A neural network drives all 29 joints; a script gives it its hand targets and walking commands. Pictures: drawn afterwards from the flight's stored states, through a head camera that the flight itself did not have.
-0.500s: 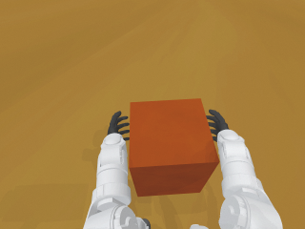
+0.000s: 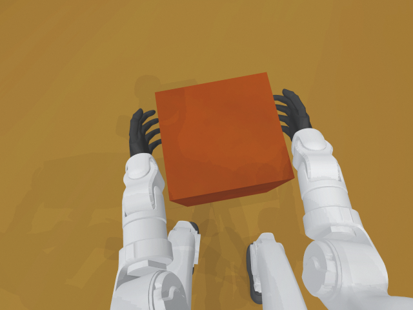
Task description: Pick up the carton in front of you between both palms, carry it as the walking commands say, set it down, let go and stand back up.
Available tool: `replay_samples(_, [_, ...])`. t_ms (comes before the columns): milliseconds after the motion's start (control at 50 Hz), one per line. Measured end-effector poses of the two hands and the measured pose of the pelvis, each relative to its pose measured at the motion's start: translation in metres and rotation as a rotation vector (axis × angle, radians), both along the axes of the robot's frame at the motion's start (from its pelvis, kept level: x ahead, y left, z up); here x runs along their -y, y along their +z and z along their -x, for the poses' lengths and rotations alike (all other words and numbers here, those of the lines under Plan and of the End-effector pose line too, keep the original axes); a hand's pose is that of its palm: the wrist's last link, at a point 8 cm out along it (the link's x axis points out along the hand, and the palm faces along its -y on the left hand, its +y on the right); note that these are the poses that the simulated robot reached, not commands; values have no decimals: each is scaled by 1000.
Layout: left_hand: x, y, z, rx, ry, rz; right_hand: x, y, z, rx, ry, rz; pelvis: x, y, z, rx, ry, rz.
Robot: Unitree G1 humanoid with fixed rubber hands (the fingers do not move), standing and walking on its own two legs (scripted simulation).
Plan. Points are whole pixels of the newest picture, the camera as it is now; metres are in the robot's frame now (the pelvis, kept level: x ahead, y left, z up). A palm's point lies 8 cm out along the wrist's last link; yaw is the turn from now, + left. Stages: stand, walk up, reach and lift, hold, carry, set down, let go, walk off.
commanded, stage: set down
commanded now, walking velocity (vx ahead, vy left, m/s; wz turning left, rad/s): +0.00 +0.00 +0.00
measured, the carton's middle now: (220, 150) +0.42 +0.03 -0.16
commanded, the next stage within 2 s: none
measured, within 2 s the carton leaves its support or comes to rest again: neither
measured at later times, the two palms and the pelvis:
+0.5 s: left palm (148, 160) +0.40 +0.21 -0.22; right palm (264, 135) +0.48 -0.07 -0.23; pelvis -0.03 -0.01 -0.12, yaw -1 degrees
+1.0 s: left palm (153, 163) +0.42 +0.24 -0.35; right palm (247, 138) +0.52 -0.05 -0.37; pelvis -0.05 +0.00 -0.22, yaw +0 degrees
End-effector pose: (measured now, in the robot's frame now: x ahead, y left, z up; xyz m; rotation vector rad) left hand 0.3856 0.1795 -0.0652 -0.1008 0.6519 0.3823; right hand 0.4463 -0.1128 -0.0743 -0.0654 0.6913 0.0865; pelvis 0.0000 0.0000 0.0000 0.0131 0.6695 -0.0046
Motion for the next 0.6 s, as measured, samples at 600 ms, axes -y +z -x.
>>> replay_samples(600, [-39,-182,-15,-60,73,-25,-47,-183,-43,-39,131,51,3,-148,40,-188,-23,-6])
